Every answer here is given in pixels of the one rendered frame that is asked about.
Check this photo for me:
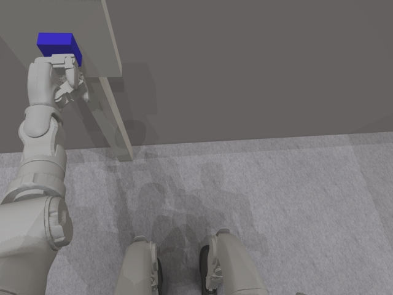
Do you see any robot left upper arm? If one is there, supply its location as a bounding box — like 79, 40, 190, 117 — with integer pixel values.
0, 195, 73, 295

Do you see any left robot forearm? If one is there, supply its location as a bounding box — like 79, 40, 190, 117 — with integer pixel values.
0, 105, 67, 205

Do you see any panel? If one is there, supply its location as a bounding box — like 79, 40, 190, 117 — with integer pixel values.
0, 0, 133, 162

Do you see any left robot hand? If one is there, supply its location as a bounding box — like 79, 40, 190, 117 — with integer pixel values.
28, 53, 91, 114

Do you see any robot left thigh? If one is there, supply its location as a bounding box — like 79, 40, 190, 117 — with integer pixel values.
113, 240, 158, 295

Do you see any right robot shin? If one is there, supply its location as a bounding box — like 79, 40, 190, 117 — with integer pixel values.
206, 228, 230, 289

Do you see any button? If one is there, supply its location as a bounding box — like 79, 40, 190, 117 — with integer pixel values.
36, 33, 82, 66

